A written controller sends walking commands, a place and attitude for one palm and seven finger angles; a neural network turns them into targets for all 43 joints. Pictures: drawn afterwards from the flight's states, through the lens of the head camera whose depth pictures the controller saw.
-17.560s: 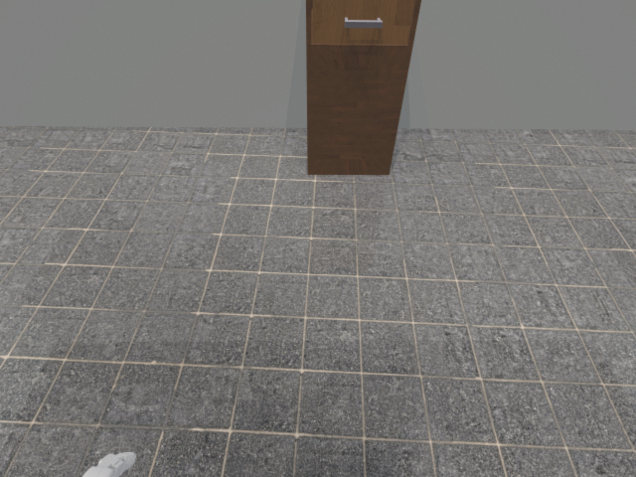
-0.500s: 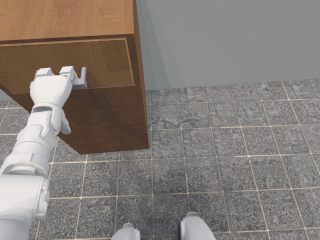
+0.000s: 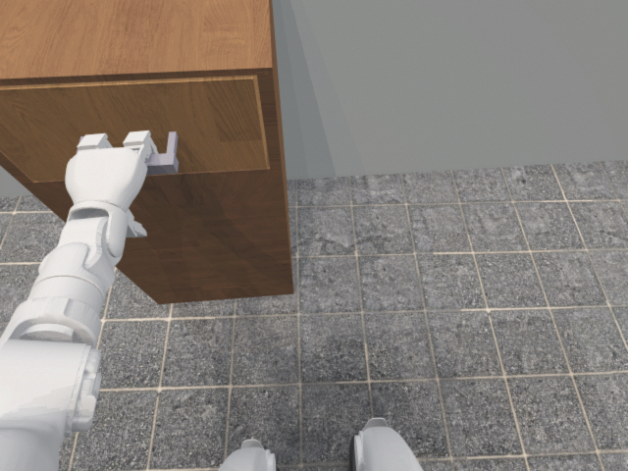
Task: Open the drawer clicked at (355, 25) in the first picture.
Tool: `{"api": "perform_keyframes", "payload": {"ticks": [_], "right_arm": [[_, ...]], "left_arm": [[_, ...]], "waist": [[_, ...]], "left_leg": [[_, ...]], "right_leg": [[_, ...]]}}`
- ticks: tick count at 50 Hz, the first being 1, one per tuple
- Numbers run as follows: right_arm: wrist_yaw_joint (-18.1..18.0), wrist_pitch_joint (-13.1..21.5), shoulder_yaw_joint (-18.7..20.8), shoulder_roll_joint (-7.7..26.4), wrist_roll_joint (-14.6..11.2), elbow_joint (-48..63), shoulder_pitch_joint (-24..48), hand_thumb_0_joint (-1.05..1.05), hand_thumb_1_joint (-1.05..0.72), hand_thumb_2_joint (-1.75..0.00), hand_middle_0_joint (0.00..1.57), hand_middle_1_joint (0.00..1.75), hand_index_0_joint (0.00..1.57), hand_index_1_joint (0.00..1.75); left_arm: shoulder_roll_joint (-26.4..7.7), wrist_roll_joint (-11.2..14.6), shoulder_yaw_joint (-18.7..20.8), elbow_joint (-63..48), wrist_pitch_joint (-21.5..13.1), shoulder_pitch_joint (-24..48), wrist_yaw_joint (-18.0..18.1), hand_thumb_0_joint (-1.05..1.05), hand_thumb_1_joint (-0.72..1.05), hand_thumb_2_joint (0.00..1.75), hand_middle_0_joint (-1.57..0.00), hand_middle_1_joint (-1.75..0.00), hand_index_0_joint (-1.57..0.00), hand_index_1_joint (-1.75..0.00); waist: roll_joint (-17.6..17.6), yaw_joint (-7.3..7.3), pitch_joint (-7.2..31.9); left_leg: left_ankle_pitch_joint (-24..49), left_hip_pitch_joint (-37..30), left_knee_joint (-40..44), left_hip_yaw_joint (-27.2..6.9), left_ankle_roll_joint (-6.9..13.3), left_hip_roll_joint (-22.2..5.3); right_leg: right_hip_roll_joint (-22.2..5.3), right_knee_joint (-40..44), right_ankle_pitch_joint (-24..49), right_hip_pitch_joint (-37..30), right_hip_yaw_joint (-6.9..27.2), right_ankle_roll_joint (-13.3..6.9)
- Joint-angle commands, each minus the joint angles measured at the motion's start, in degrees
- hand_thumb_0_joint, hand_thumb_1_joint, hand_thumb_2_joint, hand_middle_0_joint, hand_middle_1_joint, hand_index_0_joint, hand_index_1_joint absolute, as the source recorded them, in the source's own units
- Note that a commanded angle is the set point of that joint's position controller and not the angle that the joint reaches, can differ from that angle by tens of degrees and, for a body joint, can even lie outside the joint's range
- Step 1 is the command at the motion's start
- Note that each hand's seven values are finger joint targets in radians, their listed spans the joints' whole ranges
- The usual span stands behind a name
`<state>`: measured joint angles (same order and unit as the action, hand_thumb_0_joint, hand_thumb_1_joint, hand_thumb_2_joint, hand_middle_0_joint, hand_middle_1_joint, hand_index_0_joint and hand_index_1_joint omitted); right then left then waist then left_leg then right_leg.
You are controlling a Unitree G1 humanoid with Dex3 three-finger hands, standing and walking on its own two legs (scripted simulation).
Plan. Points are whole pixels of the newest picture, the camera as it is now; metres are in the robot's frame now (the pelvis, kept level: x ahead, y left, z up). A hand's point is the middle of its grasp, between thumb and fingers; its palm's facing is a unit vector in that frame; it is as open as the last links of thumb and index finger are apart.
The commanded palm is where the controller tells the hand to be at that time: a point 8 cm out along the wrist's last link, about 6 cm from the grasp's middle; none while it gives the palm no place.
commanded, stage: close the thumb around the handle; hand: left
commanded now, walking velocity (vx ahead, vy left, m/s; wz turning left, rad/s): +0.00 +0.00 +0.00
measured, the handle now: (126, 154) +0.54 +0.25 +0.03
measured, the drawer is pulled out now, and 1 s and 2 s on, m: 0.00 0.05 0.17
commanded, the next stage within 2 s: pull the drawer open in 0.40 s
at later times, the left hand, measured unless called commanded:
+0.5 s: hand (127, 198) +0.48 +0.24 +0.01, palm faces -0.06 -0.02 -1.00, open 5.7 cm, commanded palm +0.45 +0.24 +0.06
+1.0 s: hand (123, 227) +0.43 +0.24 +0.01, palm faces -0.03 -0.04 -1.00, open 5.7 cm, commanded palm +0.40 +0.24 +0.06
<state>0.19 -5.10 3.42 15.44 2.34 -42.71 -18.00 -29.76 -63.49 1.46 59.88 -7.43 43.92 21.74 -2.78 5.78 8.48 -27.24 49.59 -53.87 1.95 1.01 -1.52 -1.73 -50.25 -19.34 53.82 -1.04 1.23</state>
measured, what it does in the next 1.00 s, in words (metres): stands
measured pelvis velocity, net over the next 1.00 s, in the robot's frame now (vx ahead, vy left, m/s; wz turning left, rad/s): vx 0.02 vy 0.00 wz -0.01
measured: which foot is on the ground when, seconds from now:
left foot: down 0.00-1.00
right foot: down 0.00-1.00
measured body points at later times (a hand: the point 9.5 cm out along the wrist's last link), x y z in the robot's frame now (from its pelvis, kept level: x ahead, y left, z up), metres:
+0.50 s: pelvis +0.01 +0.00 +0.00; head +0.13 -0.01 +0.44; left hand +0.47 +0.24 +0.06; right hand +0.02 -0.28 -0.13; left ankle -0.03 +0.11 -0.68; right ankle +0.03 -0.14 -0.68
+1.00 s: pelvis +0.02 +0.00 +0.02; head +0.12 -0.01 +0.45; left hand +0.43 +0.24 +0.06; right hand +0.08 -0.27 -0.12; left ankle -0.03 +0.11 -0.68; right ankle +0.03 -0.14 -0.68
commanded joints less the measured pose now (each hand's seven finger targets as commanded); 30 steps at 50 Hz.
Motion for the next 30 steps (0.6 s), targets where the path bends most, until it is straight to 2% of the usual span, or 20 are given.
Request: {"api": "perform_keyframes", "payload": {"ticks": [1, 2, 4, 5, 6, 7, 8, 9, 10, 12, 16, 17, 20, 21, 25, 26, 27, 30], "right_arm": [[-0.84, 0.51, 2.98, 9.88, 0.02, 2.48, -9.03, 0.00, -0.90, -0.90, 0.20, 0.30, 0.20, 0.30], [-0.92, 0.45, 2.91, 9.98, 0.17, 2.52, -8.92, 0.00, -0.90, -0.90, 0.20, 0.30, 0.20, 0.30], [-0.84, 0.48, 3.05, 9.60, 0.06, 2.65, -9.08, 0.00, -0.90, -0.90, 0.20, 0.30, 0.20, 0.30], [-0.79, 0.47, 3.03, 9.58, 0.09, 2.67, -9.15, 0.00, -0.90, -0.90, 0.20, 0.30, 0.20, 0.30], [-0.82, 0.49, 2.96, 9.56, 0.01, 2.70, -9.02, 0.00, -0.90, -0.90, 0.20, 0.30, 0.20, 0.30], [-0.93, 0.45, 2.95, 9.70, 0.06, 2.59, -9.01, 0.00, -0.90, -0.90, 0.20, 0.30, 0.20, 0.30], [-0.97, 0.44, 2.89, 9.55, -0.02, 2.75, -9.02, 0.00, -0.90, -0.90, 0.20, 0.30, 0.20, 0.30], [-1.03, 0.51, 2.93, 9.55, -0.02, 2.72, -9.08, 0.00, -0.90, -0.90, 0.20, 0.30, 0.20, 0.30], [-1.02, 0.58, 2.91, 9.58, 0.03, 2.75, -9.06, 0.00, -0.90, -0.90, 0.20, 0.30, 0.20, 0.30], [-1.07, 0.42, 2.83, 9.68, 0.14, 2.84, -8.87, 0.00, -0.90, -0.90, 0.20, 0.30, 0.20, 0.30], [-0.87, 0.56, 3.25, 9.24, 0.16, 2.91, -9.11, 0.00, -0.90, -0.90, 0.20, 0.30, 0.20, 0.30], [-0.75, 0.55, 3.38, 9.30, 0.32, 2.85, -9.20, 0.00, -0.90, -0.90, 0.20, 0.30, 0.20, 0.30], [-0.79, 0.43, 3.16, 9.47, 0.20, 2.73, -9.01, 0.00, -0.90, -0.90, 0.20, 0.30, 0.20, 0.30], [-0.81, 0.40, 3.26, 9.44, 0.21, 2.72, -8.97, 0.00, -0.90, -0.90, 0.20, 0.30, 0.20, 0.30], [-0.70, 0.36, 3.29, 9.40, 0.23, 2.52, -9.07, 0.00, -0.90, -0.90, 0.20, 0.30, 0.20, 0.30], [-0.63, 0.22, 3.29, 9.49, 0.21, 2.50, -8.87, 0.00, -0.90, -0.90, 0.20, 0.30, 0.20, 0.30], [-0.61, 0.14, 3.33, 9.45, 0.16, 2.84, -8.66, 0.00, -0.90, -0.90, 0.20, 0.30, 0.20, 0.30], [-0.54, 0.06, 3.46, 9.02, -0.09, 3.37, -8.44, 0.00, -0.90, -0.90, 0.20, 0.30, 0.20, 0.30]], "left_arm": [[-15.30, 0.26, 3.63, -8.18, 1.34, 21.72, 1.94, 0.00, 0.40, 0.68, -0.36, -1.30, -0.36, -1.30], [-15.82, 0.37, 4.00, -8.87, 1.28, 22.90, 1.82, 0.00, 0.45, 0.71, -0.37, -1.30, -0.37, -1.30], [-14.09, 0.46, 2.79, -9.49, 1.33, 21.79, 1.47, 0.00, 0.56, 0.76, -0.38, -1.31, -0.38, -1.31], [-13.74, 0.62, 2.78, -9.00, 1.32, 20.76, 1.26, 0.00, 0.62, 0.78, -0.38, -1.32, -0.38, -1.32], [-13.35, 0.71, 2.33, -8.78, 1.28, 21.11, 1.04, 0.00, 0.68, 0.80, -0.38, -1.33, -0.38, -1.33], [-14.40, 0.88, 3.32, -8.96, 1.01, 21.26, 0.79, 0.00, 0.73, 0.83, -0.39, -1.33, -0.39, -1.33], [-13.94, 0.68, 2.65, -8.85, 0.84, 21.17, 0.69, 0.00, 0.79, 0.85, -0.39, -1.34, -0.39, -1.34], [-13.40, 0.82, 2.43, -8.59, 0.74, 21.12, 0.61, 0.00, 0.84, 0.88, -0.40, -1.34, -0.40, -1.34], [-14.43, 0.98, 3.37, -8.96, 0.43, 20.20, 0.43, 0.00, 0.90, 0.90, -0.40, -1.35, -0.40, -1.35], [-15.25, 1.00, 4.04, -9.37, -0.03, 20.24, 0.21, 0.00, 0.90, 0.90, -0.40, -1.35, -0.40, -1.35], [-13.09, 0.62, 3.16, -10.85, -0.92, 18.01, 0.61, 0.00, 0.90, 0.90, -0.40, -1.35, -0.40, -1.35], [-12.36, 0.91, 3.08, -10.51, -0.85, 18.02, 0.71, 0.00, 0.90, 0.90, -0.40, -1.35, -0.40, -1.35], [-14.68, 0.79, 4.17, -10.68, -0.60, 18.39, 1.12, 0.00, 0.90, 0.90, -0.40, -1.35, -0.40, -1.35], [-14.59, 0.60, 4.22, -11.26, -0.50, 18.27, 1.33, 0.00, 0.90, 0.90, -0.40, -1.35, -0.40, -1.35], [-13.67, 0.63, 3.40, -11.19, 0.09, 19.25, 1.61, 0.00, 0.90, 0.90, -0.40, -1.35, -0.40, -1.35], [-14.16, 0.76, 4.25, -10.47, 0.38, 16.54, 1.56, 0.00, 0.90, 0.90, -0.40, -1.35, -0.40, -1.35], [-14.07, 1.03, 4.45, -11.21, 0.34, 16.18, 1.45, 0.00, 0.90, 0.90, -0.40, -1.35, -0.40, -1.35], [-11.64, 1.43, 3.04, -12.39, 0.46, 13.36, 1.06, 0.00, 0.90, 0.90, -0.40, -1.35, -0.40, -1.35]], "waist": [[-0.93, 0.72, 25.05], [-1.40, 0.71, 25.60], [-3.08, 0.46, 26.26], [-2.79, 0.14, 26.26], [-2.26, 0.51, 25.19], [-1.32, 0.46, 25.64], [-1.79, 0.49, 25.04], [-0.51, 0.87, 24.41], [-0.95, 0.12, 24.74], [-0.75, 0.13, 24.78], [-2.57, -0.57, 26.06], [-1.76, -0.07, 26.16], [-1.16, -0.24, 24.97], [-1.77, -0.45, 26.09], [-2.31, 0.01, 25.60], [-1.56, -0.91, 25.87], [-1.28, -0.99, 26.85], [-1.20, -1.41, 26.35]], "left_leg": [[24.78, -13.88, 6.02, -2.11, 0.51, 2.20], [26.03, -14.25, 5.90, -2.10, 0.49, 2.17], [27.21, -15.63, 6.02, -1.97, 0.27, 2.09], [27.39, -15.96, 6.17, -2.08, 0.20, 2.05], [26.77, -15.38, 6.27, -2.01, 0.29, 2.02], [27.01, -15.17, 6.07, -2.19, 0.37, 1.99], [26.10, -14.77, 6.30, -2.09, 0.38, 2.00], [25.52, -14.29, 6.31, -1.97, 0.59, 2.02], [25.52, -13.78, 6.35, -1.60, 0.67, 2.17], [26.49, -13.78, 6.21, -1.90, 0.62, 2.12], [29.33, -15.73, 5.91, -1.92, 0.22, 1.86], [30.61, -16.06, 5.54, -2.04, 0.29, 1.68], [27.46, -13.80, 5.83, -1.55, 0.50, 2.02], [28.09, -14.50, 5.91, -1.66, 0.43, 1.98], [28.86, -15.04, 5.84, -1.71, 0.37, 1.90], [28.72, -14.80, 6.11, -1.52, 0.37, 2.04], [30.42, -15.48, 6.06, -1.59, 0.41, 1.98], [31.08, -16.08, 6.65, -1.22, 0.40, 1.82]], "right_leg": [[3.45, 4.01, 16.09, -16.67, -1.29, -3.00], [3.41, 3.85, 17.05, -16.98, -1.20, -3.05], [3.44, 3.97, 17.52, -17.00, -1.25, -3.03], [3.51, 4.05, 17.26, -17.04, -1.39, -3.08], [3.53, 4.28, 17.14, -17.04, -1.33, -3.05], [3.53, 4.05, 17.36, -17.38, -1.30, -3.08], [3.49, 4.14, 16.81, -17.17, -1.29, -3.01], [3.51, 4.39, 16.90, -17.38, -1.25, -2.97], [3.41, 4.37, 17.64, -18.49, -1.01, -2.97], [3.46, 4.07, 18.19, -18.44, -1.00, -3.12], [3.48, 3.66, 18.77, -17.68, -1.23, -3.18], [3.57, 3.60, 19.39, -17.33, -1.33, -3.14], [3.46, 3.85, 19.21, -18.63, -0.91, -3.03], [3.47, 3.64, 19.31, -18.77, -0.98, -3.11], [3.50, 3.78, 19.55, -18.19, -1.11, -3.06], [3.53, 3.87, 19.58, -19.32, -1.12, -3.12], [3.56, 3.82, 20.84, -19.98, -1.03, -3.15], [3.50, 4.37, 21.67, -20.97, -1.10, -2.99]]}}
